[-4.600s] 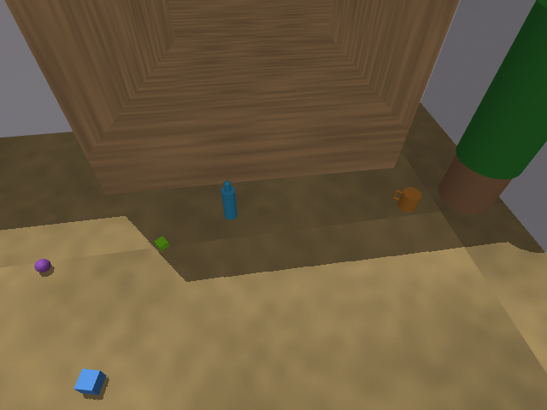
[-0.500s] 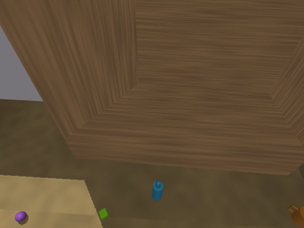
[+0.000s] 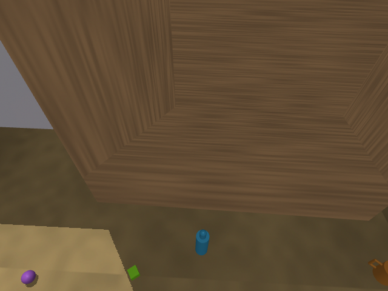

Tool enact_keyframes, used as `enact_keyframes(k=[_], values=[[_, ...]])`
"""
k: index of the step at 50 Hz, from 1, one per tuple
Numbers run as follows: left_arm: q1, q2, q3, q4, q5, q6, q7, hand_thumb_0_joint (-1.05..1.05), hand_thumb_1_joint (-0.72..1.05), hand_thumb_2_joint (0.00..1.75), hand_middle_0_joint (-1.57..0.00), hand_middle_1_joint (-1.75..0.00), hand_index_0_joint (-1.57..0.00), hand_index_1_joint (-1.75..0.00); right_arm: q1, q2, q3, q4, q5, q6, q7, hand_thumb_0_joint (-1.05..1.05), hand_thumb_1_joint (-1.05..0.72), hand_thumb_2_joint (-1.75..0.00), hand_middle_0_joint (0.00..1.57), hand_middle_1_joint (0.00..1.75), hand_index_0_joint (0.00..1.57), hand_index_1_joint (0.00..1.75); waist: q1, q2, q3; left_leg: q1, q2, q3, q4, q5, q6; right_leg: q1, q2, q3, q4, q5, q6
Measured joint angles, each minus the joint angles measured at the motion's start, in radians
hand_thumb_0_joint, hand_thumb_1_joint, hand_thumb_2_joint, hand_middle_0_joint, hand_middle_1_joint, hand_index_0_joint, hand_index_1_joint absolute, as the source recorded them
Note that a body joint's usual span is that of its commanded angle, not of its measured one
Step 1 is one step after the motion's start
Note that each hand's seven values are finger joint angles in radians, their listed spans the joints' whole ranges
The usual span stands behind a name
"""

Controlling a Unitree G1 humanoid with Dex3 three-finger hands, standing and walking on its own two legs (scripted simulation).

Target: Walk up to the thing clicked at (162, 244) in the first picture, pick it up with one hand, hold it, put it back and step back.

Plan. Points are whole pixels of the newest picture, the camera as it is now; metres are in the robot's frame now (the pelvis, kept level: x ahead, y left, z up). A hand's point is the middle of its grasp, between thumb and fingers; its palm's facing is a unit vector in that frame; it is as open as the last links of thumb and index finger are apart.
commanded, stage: walk up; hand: left
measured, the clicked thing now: (133, 272) +0.36 +0.28 -0.77
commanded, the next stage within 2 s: stand in 0.36 s
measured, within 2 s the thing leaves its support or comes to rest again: neither
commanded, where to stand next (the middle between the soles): +0.04 +0.01 m, yaw +0 degrees
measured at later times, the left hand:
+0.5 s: hand out of the picture +0.09 +0.25 -0.16, palm faces -0.02 -0.94 -0.34, open 7.4 cm
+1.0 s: hand out of the picture +0.08 +0.25 -0.16, palm faces -0.03 -0.94 -0.34, open 7.4 cm
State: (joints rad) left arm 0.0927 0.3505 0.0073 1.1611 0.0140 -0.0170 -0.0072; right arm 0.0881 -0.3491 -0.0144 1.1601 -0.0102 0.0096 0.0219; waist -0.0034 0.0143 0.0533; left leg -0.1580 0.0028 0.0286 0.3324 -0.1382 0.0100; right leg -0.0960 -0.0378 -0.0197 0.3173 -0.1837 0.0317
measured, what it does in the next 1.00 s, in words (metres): stands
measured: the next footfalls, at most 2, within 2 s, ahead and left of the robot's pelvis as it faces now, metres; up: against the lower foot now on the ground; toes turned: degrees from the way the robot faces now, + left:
none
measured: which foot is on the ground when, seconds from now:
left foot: down 0.00-1.00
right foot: down 0.00-1.00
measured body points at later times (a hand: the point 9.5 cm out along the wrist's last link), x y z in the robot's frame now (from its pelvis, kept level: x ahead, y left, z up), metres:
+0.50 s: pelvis +0.01 +0.00 +0.00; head +0.02 +0.00 +0.45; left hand +0.09 +0.30 -0.13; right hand +0.10 -0.30 -0.13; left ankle +0.03 +0.11 -0.75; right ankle -0.01 -0.14 -0.75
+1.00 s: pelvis +0.01 -0.01 +0.00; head +0.01 -0.01 +0.45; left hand +0.08 +0.29 -0.13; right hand +0.08 -0.31 -0.13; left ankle +0.03 +0.11 -0.75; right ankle -0.01 -0.14 -0.75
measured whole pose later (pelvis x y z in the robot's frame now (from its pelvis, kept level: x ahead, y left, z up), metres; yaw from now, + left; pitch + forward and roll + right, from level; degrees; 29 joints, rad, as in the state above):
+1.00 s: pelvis +0.01 -0.01 +0.00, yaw +0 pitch -2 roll +0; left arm 0.12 0.35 0.00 1.12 0.01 -0.01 -0.01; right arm 0.10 -0.35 -0.01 1.15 -0.01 0.00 0.01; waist 0.00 0.00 0.05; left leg -0.13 0.01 0.02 0.31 -0.14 0.00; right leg -0.07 -0.03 -0.02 0.31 -0.19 0.02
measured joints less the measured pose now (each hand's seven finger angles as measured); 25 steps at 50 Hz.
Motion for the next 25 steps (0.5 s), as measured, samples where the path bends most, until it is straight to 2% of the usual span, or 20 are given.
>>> enact_keyframes(k=[25], values=[[0.007, 0.0, -0.001, -0.022, -0.003, 0.003, 0.001, 0.01, 0.9, 0.9, -0.2, -0.3, -0.2, -0.3, -0.015, 0.003, 0.005, -0.012, -0.001, -0.013, -0.009, 0.0, -0.91, -0.9, 0.21, 0.3, 0.2, 0.3, 0.002, -0.017, -0.007, 0.021, -0.004, -0.001, -0.015, -0.005, -0.003, 0.017, -0.004, -0.002, -0.004, -0.012, -0.001]])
